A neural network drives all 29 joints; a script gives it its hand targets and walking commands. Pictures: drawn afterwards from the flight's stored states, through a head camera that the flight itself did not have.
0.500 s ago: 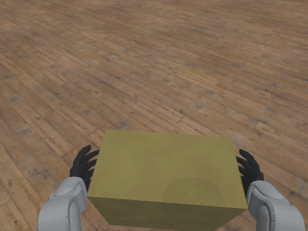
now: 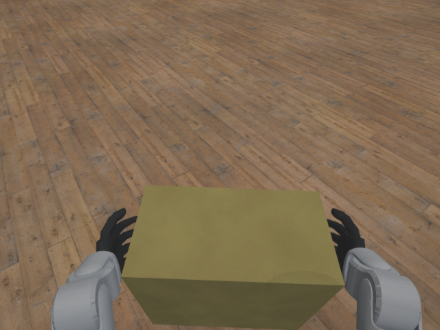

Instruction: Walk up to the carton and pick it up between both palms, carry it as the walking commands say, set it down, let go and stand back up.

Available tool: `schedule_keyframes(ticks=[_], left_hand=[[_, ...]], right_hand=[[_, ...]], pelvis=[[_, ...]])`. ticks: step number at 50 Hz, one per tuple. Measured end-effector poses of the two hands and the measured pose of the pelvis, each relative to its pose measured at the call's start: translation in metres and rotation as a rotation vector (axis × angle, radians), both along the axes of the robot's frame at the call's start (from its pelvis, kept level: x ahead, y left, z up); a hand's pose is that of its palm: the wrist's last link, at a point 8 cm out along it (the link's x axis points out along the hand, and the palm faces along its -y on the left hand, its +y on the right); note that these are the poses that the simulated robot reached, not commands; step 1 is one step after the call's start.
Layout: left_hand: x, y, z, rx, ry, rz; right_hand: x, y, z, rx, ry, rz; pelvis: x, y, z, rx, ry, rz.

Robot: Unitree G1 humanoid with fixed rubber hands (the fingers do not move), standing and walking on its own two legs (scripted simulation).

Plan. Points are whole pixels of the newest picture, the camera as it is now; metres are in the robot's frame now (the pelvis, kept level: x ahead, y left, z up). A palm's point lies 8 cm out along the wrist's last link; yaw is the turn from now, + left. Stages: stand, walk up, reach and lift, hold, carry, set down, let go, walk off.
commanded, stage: carry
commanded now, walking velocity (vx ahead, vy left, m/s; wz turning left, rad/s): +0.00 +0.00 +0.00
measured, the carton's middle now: (228, 263) +0.27 +0.01 +0.01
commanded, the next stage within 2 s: none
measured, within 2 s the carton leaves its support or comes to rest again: neither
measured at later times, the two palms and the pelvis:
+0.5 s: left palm (122, 258) +0.23 +0.17 +0.09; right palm (372, 268) +0.23 -0.20 +0.08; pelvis -0.02 -0.01 +0.00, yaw +1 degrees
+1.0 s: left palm (134, 262) +0.23 +0.16 +0.09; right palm (384, 271) +0.22 -0.22 +0.08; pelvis -0.03 -0.03 +0.00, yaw +0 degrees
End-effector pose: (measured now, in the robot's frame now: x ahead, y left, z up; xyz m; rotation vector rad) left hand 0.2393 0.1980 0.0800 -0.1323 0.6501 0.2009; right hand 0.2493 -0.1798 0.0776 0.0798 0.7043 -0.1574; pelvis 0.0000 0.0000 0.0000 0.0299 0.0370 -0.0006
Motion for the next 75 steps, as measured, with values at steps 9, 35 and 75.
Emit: schedule_keyframes(ticks=[9, 35, 75], left_hand=[[-0.008, 0.008, 0.009, -0.013, -0.017, -0.009], [-0.013, -0.035, 0.01, 0.017, 0.0, -0.033], [-0.006, -0.036, -0.004, 0.014, -0.006, -0.044]], right_hand=[[-0.013, 0.007, 0.012, -0.021, -0.017, -0.004], [-0.026, -0.035, 0.003, -0.008, 0.0, -0.016], [-0.022, -0.036, -0.007, -0.024, -0.006, -0.02]], pelvis=[[-0.007, 0.006, 0.005, -0.022, -0.018, 0.013], [-0.029, -0.025, 0.003, -0.025, -0.01, 0.008], [-0.03, -0.026, 0.002, -0.023, 0.0, 0.002]])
